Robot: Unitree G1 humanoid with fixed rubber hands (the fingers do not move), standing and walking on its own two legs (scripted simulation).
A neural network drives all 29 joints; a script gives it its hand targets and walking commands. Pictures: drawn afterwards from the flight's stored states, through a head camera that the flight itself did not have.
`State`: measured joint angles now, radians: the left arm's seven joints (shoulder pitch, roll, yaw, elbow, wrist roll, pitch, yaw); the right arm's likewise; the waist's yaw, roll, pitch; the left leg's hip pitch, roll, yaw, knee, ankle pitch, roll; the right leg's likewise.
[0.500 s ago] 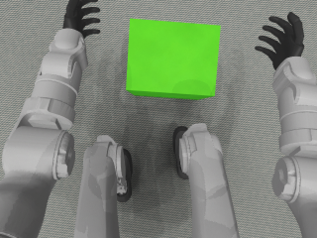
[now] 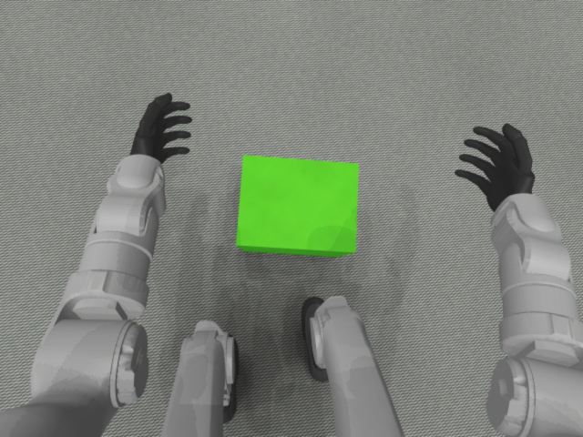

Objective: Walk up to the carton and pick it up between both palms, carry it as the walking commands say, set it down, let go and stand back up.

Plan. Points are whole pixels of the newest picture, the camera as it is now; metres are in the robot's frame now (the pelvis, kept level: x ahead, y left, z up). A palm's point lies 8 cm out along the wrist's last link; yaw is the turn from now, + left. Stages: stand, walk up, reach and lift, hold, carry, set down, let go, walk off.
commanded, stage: set down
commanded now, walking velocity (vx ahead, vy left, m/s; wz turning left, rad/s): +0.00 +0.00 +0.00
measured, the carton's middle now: (295, 212) +0.46 -0.09 -0.47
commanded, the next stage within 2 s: let go in 0.30 s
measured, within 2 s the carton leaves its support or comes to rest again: neither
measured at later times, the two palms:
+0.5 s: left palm (119, 157) +0.46 +0.12 -0.01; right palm (537, 204) +0.36 -0.31 -0.01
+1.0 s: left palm out of the picture +0.29 +0.21 +0.10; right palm out of the picture +0.22 -0.23 +0.10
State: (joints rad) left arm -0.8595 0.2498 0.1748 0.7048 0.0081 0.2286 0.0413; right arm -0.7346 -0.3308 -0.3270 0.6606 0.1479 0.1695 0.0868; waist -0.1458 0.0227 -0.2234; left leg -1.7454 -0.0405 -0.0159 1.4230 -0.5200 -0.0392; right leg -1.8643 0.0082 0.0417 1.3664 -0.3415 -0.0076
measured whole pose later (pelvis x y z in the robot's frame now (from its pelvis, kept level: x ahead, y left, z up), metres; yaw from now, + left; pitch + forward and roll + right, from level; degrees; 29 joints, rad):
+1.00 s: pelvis +0.09 +0.01 +0.18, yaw -3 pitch +9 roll -1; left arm 0.13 0.16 0.07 0.50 0.06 0.02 0.00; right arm 0.27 -0.19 -0.03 0.39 0.00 0.03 0.10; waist -0.05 0.01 0.00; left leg -0.37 -0.01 -0.05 0.58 -0.36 0.00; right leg -0.47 0.02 0.03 0.55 -0.23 0.01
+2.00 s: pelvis +0.10 -0.02 +0.19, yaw +0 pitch -1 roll +0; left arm 0.19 0.32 0.04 0.85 0.04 0.01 0.01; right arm 0.28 -0.35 -0.04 0.76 -0.04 0.02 -0.02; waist 0.01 0.06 0.01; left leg -0.11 0.02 -0.10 0.46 -0.34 -0.04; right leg -0.21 0.04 -0.03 0.47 -0.25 -0.03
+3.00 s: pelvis +0.09 +0.00 +0.20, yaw -1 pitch -2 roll +0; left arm 0.11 0.35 0.01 1.10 0.02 0.00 0.00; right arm 0.21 -0.38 0.00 0.99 -0.02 0.00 -0.02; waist 0.01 0.03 0.02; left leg -0.05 0.01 -0.07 0.34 -0.26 -0.03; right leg -0.16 0.02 0.00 0.36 -0.17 -0.01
